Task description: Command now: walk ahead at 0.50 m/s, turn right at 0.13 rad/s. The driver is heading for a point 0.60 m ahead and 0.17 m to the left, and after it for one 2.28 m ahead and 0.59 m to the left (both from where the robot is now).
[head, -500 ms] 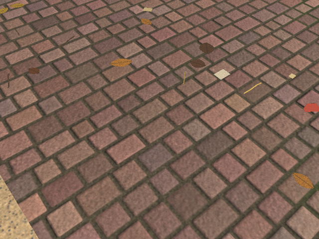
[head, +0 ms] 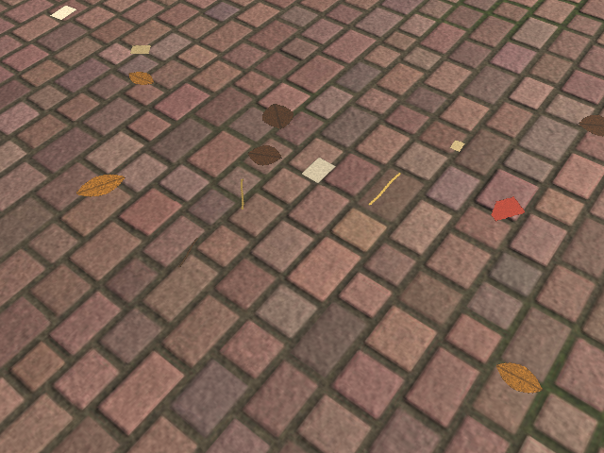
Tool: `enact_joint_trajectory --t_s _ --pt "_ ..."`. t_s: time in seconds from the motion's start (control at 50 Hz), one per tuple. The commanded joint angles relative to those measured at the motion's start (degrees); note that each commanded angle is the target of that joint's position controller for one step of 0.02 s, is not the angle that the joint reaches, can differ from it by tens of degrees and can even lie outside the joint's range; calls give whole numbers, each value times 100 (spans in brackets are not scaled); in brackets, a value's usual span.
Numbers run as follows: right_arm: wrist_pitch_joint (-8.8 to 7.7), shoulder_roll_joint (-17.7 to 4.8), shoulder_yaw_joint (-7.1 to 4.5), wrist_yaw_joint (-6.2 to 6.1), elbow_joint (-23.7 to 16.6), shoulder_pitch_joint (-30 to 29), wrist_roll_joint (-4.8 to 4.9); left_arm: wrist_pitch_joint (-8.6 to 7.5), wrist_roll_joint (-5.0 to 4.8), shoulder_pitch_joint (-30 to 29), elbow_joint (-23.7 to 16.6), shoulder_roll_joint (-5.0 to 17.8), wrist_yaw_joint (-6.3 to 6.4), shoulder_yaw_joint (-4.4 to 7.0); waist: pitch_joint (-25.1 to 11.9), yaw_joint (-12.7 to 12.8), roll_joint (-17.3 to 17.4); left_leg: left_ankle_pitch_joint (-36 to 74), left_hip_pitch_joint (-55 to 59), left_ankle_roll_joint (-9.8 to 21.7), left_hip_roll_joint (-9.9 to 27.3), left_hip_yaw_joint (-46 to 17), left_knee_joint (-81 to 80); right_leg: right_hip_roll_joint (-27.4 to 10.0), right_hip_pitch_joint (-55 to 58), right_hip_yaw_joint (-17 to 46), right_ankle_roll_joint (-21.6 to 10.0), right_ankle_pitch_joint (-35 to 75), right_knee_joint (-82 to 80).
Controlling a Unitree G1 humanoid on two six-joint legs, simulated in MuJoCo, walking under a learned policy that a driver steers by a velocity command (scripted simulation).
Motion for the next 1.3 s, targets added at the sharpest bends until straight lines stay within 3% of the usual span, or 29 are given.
enact_joint_trajectory --t_s 0.02,0.08,0.18,0.28,0.34,0.38,0.4,0.42,0.44,0.46,0.48,0.5,0.54,0.62,0.72,0.82,0.88,0.92,0.94,0.96,0.98,1.0,1.02,1.04,1.08,1.1,1.12,1.18,1.3 --pt "-63 -588 -140 -5 -458 -80 -53 -136 70 384 -178 660 27 207 -664 115 -546 551 -1439 -29 442 -368 -69 -1583 1612 1901 -1241 1351 -1591" --pt "82 -368 -90 -26 -480 -247 -111 -239 17 335 -14 760 60 241 -373 -7 -366 992 -1497 -213 469 -299 -763 -1498 1125 1404 -1246 1377 -2012" --pt "38 -186 11 52 -693 -1188 -122 -224 -7 640 252 930 149 276 -42 306 -347 2744 -1363 -228 243 -151 -2710 -1191 1071 686 -916 1048 -2185" --pt "-16 -317 2 178 -935 -1826 -67 -154 -93 1091 620 1065 169 324 145 496 -412 2762 -1397 -2 39 -178 -3586 -1538 1833 784 -762 838 -1913" --pt "-47 -483 -64 218 -916 -1562 -88 -65 -102 1055 738 1137 213 355 -26 268 -536 2112 -977 239 -125 -51 -3810 -1669 2316 822 -581 1759 -1394" --pt "-49 -867 -279 149 -538 -248 -119 3 -52 992 736 986 249 280 -894 -378 -433 2136 959 539 -342 179 -3852 -1185 1972 421 -287 3005 272" --pt "-29 -1366 -404 106 -411 615 -176 -18 99 1311 601 629 267 131 -1814 -523 404 2332 2825 1031 821 -1195 -3587 -723 623 129 -15 1394 2221" --pt "2 -1528 -437 148 -283 883 -138 -134 19 1891 588 122 217 -11 -2401 -265 1819 609 4246 1803 1714 -3898 -4582 230 -1368 430 293 -2291 3873" --pt "-8 -995 -292 151 -340 790 -40 -225 -115 1379 614 751 185 117 -2023 -520 1121 -400 4056 1594 1616 -4063 -5022 -67 -2035 1016 211 -2413 4462" --pt "-13 -815 -228 128 -413 357 -60 -271 -218 813 425 954 167 174 -1243 -468 779 -274 3337 1363 1480 -3296 -5120 -360 -2357 838 133 -1869 4447" --pt "-8 -715 -188 118 -484 1 -128 -281 -156 512 362 900 198 155 -806 -332 311 309 2568 1281 1301 -2737 -5223 -620 -2219 680 121 -1382 4231" --pt "-20 -610 -162 115 -512 -237 -188 -268 -76 448 339 838 212 169 -553 -156 318 888 1941 1302 1160 -2359 -5345 -808 -1971 680 146 -1042 3890" --pt "-64 -446 -113 114 -515 -397 -229 -175 -55 699 425 677 207 169 -524 108 481 1521 1397 1287 918 -1821 -5613 -969 -1416 706 195 -760 3541" --pt "-99 -697 -188 35 -345 -229 -165 -85 8 289 302 462 227 98 -229 102 281 2341 1175 1422 888 -1158 -5980 -1066 -1710 578 448 -78 2542" --pt "-28 -796 -203 -44 -158 136 -86 -166 -14 -593 141 279 136 22 -46 -216 230 2514 1350 1106 561 -431 -6045 -823 -1448 309 473 1371 831" --pt "122 -872 -238 -68 105 565 -37 -240 -75 -1273 -105 341 -18 12 159 -397 291 2630 2165 1046 918 -524 -5716 -650 -1550 285 304 1164 92" --pt "204 -987 -292 -112 143 439 -15 -269 -52 -930 -57 553 -65 90 -67 -75 430 3831 2548 887 1041 -530 -5115 -462 -951 169 53 538 -129" --pt "248 -813 -218 -139 82 312 -54 -264 -5 564 390 989 7 324 -1066 665 284 4750 1956 595 559 -120 -3321 -368 1325 60 -285 713 -184" --pt "177 -366 -61 -124 -96 675 -166 -238 97 1363 510 1501 55 445 -1986 725 -603 3005 76 263 -23 175 -1238 -1716 3543 1889 -930 552 10" --pt "52 -9 61 -84 -40 1041 -153 -207 7 1583 614 1514 30 436 -2517 619 -1701 -907 -1476 87 -805 -291 110 -2465 4504 4071 -1480 -569 -832" --pt "-43 -628 -95 -31 -96 519 8 -204 -48 1439 594 1039 39 294 -1960 777 -1134 -894 -2118 175 -456 -737 655 -2286 4144 3882 -1245 -1330 -1104" --pt "-101 -769 -133 -7 -270 33 92 -204 -54 979 534 915 54 235 -1173 675 -874 -334 -2346 244 -161 -528 577 -2123 3322 3117 -1055 -1084 -1270" --pt "-104 -717 -137 -37 -292 -278 5 -202 6 619 498 767 40 183 -700 537 -371 159 -2136 256 71 -403 285 -1845 2506 2526 -907 -532 -1467" --pt "-75 -645 -156 -42 -304 -185 -35 -226 59 370 466 692 35 160 -525 298 -550 524 -1860 208 239 -430 -3 -1753 1957 2204 -943 -49 -1636" --pt "37 -449 -141 -41 -211 78 -57 -286 61 223 504 574 16 137 -526 56 -655 788 -1355 99 370 -440 -301 -1550 1451 1733 -978 518 -1916" --pt "111 -374 -137 -73 -169 67 -65 -316 54 207 543 546 18 133 -459 21 -469 899 -1316 77 396 -403 -381 -1439 1285 1528 -955 514 -2062" --pt "147 -308 -115 -81 -247 -38 -75 -340 41 226 602 724 37 171 -334 -16 -606 1055 -1443 -18 414 -383 -628 -1550 1137 1440 -1067 749 -2164" --pt "142 -277 -106 -81 -420 -632 -147 -323 27 479 783 786 111 192 -104 135 -352 1917 -1762 -163 412 -333 -1652 -1378 1242 981 -976 1050 -2289" --pt "40 -106 -18 58 -733 -1723 -78 -233 -58 1066 1154 948 178 218 101 541 -344 3033 -1437 -92 78 -77 -3383 -1341 1666 559 -774 1008 -2240"
Next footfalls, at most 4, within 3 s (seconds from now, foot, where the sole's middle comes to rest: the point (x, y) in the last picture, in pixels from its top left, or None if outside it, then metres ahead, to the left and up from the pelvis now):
0.38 left None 0.39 0.16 -0.77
0.92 right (348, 347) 0.69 -0.08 -0.77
1.46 left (251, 246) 0.99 0.16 -0.77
2.00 right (333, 162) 1.30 -0.08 -0.77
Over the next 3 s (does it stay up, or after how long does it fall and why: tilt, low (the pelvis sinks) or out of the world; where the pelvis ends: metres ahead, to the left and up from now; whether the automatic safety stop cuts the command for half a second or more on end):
stays up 1.64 0.12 -0.01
